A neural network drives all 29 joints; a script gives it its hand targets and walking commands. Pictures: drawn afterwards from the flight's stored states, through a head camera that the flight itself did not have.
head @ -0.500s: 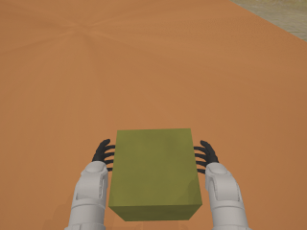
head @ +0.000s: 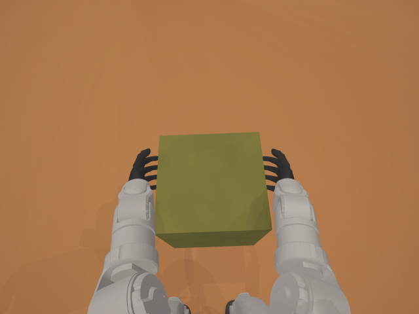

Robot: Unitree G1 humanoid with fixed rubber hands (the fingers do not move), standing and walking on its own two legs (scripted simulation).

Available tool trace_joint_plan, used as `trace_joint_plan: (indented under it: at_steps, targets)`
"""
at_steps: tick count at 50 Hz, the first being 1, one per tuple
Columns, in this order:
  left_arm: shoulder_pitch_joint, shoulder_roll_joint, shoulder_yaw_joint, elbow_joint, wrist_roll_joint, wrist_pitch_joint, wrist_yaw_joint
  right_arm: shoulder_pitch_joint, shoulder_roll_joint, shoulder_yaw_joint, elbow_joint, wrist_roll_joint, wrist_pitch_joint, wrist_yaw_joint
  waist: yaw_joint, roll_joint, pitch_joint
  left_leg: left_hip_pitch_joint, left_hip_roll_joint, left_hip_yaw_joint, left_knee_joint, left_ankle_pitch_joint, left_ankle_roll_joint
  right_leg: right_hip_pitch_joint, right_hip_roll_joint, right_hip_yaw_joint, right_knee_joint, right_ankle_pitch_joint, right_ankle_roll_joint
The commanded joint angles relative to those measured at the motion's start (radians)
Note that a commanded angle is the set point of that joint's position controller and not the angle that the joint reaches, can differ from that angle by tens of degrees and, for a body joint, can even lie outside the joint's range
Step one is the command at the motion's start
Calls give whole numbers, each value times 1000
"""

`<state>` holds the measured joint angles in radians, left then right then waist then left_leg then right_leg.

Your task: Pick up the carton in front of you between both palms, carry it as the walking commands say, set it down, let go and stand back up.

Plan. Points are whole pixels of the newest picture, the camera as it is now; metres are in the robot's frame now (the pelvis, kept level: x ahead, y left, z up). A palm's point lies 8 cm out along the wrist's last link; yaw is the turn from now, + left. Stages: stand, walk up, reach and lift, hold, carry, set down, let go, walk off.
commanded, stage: set down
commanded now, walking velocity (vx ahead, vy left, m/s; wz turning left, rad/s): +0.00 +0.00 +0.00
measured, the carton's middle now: (211, 196) +0.38 -0.01 -0.10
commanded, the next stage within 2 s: none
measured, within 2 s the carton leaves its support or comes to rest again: neither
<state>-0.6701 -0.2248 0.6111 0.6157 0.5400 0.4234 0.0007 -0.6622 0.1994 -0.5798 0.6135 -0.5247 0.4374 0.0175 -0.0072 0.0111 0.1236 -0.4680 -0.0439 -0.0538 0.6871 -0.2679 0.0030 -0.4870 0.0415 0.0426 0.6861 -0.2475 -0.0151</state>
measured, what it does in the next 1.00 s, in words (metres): lowers itself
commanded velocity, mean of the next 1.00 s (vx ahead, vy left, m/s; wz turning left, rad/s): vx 0.00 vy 0.00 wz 0.00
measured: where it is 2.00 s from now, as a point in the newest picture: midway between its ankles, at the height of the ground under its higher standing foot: outside the picture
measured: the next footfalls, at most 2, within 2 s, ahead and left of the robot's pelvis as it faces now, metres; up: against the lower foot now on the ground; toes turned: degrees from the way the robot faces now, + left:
none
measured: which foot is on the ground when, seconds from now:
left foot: down 0.00-1.00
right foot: down 0.00-1.00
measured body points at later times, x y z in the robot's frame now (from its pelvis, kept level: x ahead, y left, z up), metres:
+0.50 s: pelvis -0.01 +0.00 -0.13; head +0.21 -0.02 +0.26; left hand +0.42 +0.13 -0.20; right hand +0.42 -0.16 -0.21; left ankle +0.05 +0.12 -0.72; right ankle +0.06 -0.11 -0.72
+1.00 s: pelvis -0.04 +0.00 -0.26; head +0.24 -0.02 +0.08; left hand +0.45 +0.12 -0.37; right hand +0.45 -0.17 -0.37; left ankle +0.05 +0.12 -0.72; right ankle +0.06 -0.11 -0.72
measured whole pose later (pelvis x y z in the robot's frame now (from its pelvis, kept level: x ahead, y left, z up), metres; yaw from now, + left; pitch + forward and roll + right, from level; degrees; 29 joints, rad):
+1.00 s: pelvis -0.04 +0.00 -0.26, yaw +2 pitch +46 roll +2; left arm -0.99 -0.08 0.45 0.69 0.16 0.21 0.21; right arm -1.02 -0.06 -0.38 0.75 -0.18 0.24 -0.10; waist -0.02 0.03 -0.12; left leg -2.05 -0.14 -0.05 1.77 -0.52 -0.05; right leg -2.08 0.10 0.06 1.77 -0.49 0.02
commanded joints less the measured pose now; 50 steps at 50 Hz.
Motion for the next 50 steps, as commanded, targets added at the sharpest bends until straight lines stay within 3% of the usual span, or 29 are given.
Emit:
trace_joint_plan:
  at_steps: [1,7,11,13,16,21,30,50]
  targets:
    - [-397,-595,-321,86,-144,-119,-165,-402,591,307,67,135,-130,163,-9,-19,-386,-78,-74,0,-21,66,12,-2,61,4,-18,82,-3]
    - [-499,-766,-606,29,-280,-282,-175,-509,747,586,21,266,-291,176,-19,-7,-833,-224,-97,3,184,217,-14,-93,76,8,189,257,16]
    - [-538,-825,-797,-77,-375,-294,-168,-563,803,776,-87,360,-306,185,-10,-8,-1232,-297,-105,7,324,347,-24,-122,89,6,340,404,23]
    - [-529,-841,-840,-94,-402,-274,-167,-556,814,818,-105,385,-286,187,-10,-11,-1300,-375,-109,12,367,334,-29,-165,92,5,384,408,28]
    - [-511,-848,-831,-58,-402,-226,-175,-539,818,819,-70,392,-240,195,-10,-19,-1246,-509,-113,23,406,216,-32,-290,94,1,417,295,35]
    - [-520,-842,-746,42,-377,-173,-185,-555,803,738,32,363,-188,208,-11,-30,-1098,-701,-115,37,459,71,-31,-489,91,-6,464,134,32]
    - [-636,-788,-673,89,-383,-214,-140,-652,743,658,108,367,-217,186,-24,-23,-1149,-905,-134,47,623,53,-39,-694,101,-17,630,123,34]
    - [-953,-715,-678,107,-465,-225,-52,-955,621,680,123,458,-223,156,-44,-25,-1278,-1130,-154,105,966,-76,-47,-950,106,-70,950,-7,44]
